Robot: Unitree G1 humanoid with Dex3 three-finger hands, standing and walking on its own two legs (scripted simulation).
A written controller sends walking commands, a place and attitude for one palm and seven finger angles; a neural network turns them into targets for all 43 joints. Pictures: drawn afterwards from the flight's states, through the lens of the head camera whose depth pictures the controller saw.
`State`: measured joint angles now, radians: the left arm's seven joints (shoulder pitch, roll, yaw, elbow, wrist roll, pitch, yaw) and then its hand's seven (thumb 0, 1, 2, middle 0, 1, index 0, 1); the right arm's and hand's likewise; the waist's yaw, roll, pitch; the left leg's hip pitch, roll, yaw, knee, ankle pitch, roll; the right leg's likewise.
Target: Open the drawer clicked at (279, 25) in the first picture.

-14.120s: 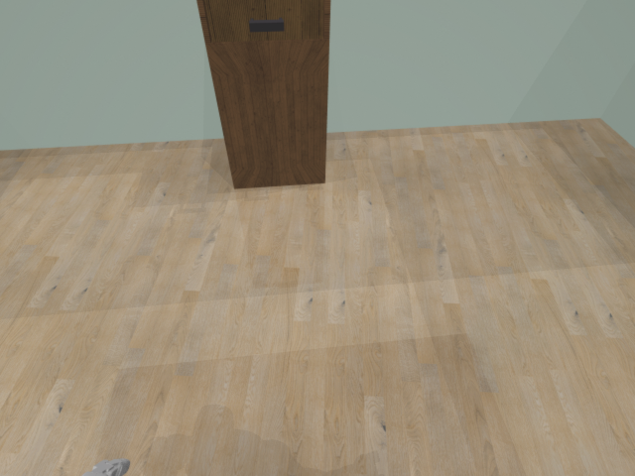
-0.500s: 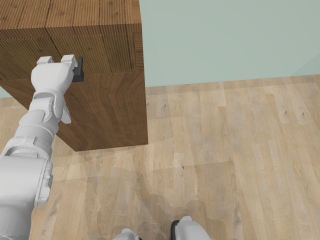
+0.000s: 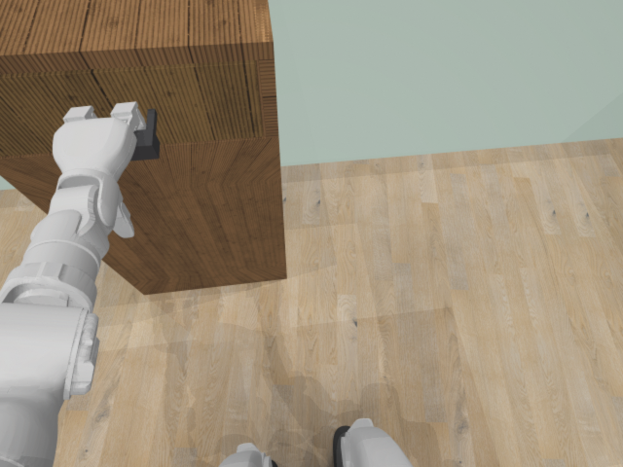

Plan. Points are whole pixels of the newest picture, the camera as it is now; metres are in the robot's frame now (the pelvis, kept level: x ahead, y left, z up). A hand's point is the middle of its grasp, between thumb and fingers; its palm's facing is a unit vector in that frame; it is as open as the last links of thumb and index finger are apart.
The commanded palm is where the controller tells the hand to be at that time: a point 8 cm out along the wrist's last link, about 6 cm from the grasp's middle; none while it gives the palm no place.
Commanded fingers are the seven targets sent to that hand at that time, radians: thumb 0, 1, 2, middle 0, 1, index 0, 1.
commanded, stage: close the thumb around the handle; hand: left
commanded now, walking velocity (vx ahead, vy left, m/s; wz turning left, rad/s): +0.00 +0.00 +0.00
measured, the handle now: (113, 133) +0.56 +0.23 +0.03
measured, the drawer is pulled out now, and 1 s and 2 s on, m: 0.00 0.00 0.09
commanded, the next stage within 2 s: pull the drawer open in 0.68 s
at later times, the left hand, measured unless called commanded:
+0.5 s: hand (113, 174) +0.50 +0.23 +0.02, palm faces -0.07 -0.03 -1.00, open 7.1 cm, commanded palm +0.48 +0.23 +0.07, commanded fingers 0.00 0.90 0.90 -0.40 -1.35 -0.40 -1.35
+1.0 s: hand (114, 178) +0.50 +0.23 +0.02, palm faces -0.07 -0.03 -1.00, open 6.3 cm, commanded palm +0.46 +0.23 +0.07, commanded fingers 0.00 0.90 0.90 -0.40 -1.35 -0.40 -1.35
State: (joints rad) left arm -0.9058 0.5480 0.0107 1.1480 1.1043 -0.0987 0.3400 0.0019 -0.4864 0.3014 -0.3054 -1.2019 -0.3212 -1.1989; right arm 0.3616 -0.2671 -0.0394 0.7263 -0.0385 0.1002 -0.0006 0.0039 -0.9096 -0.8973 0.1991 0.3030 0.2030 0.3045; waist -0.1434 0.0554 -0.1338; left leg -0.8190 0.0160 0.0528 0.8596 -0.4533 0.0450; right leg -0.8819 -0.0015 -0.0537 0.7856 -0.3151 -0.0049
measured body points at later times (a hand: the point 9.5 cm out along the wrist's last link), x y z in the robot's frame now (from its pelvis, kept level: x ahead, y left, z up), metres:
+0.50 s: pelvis +0.00 +0.00 +0.00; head +0.13 +0.00 +0.43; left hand +0.50 +0.23 +0.07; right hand +0.00 -0.27 -0.13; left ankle -0.04 +0.09 -0.69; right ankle +0.02 -0.12 -0.69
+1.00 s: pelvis +0.01 +0.00 +0.01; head +0.13 -0.01 +0.44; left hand +0.49 +0.23 +0.07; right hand +0.00 -0.28 -0.12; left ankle -0.04 +0.09 -0.69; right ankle +0.02 -0.12 -0.69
